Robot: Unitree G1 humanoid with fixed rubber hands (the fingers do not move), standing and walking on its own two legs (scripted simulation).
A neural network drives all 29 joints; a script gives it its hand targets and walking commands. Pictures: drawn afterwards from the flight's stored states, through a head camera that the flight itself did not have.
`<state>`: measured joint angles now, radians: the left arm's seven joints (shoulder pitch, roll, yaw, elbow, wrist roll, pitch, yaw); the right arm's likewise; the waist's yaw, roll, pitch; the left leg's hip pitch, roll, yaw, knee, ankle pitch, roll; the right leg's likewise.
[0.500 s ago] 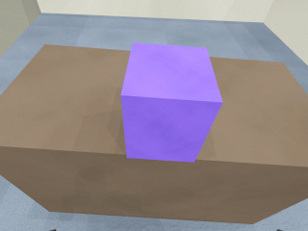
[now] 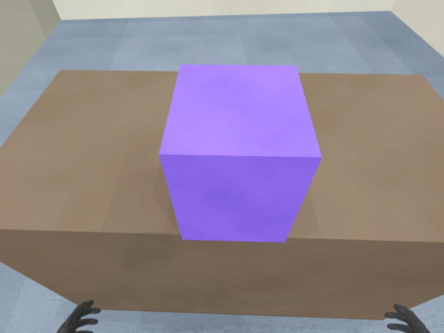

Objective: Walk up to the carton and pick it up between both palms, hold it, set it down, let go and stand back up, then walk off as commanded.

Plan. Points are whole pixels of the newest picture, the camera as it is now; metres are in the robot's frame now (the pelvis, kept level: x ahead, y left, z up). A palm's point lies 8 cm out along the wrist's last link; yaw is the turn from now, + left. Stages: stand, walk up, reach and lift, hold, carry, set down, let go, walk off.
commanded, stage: walk up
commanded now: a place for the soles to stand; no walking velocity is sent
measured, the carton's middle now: (235, 158) +0.38 +0.00 +0.10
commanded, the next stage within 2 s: none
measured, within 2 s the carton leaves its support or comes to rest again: neither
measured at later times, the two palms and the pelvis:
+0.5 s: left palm out of the picture +0.10 +0.30 -0.09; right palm out of the picture +0.07 -0.32 -0.10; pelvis -0.01 -0.01 +0.01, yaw -1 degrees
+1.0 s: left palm out of the picture +0.11 +0.35 -0.11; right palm out of the picture +0.09 -0.31 -0.10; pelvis +0.02 +0.02 +0.00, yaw -1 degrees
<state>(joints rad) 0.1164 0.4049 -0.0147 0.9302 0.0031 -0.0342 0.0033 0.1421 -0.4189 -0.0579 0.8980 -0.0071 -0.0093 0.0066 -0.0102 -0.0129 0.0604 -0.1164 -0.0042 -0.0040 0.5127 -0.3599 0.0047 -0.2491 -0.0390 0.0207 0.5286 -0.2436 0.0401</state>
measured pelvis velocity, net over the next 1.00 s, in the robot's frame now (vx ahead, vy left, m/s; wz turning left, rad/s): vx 0.02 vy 0.02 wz -0.02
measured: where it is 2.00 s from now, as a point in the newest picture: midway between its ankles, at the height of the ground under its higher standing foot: outside the picture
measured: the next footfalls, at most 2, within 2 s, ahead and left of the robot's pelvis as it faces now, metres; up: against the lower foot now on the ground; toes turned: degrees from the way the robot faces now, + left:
left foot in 1.32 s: +0.08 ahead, +0.17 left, +0.00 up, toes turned -2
right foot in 1.94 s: +0.03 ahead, -0.12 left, +0.00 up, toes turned +2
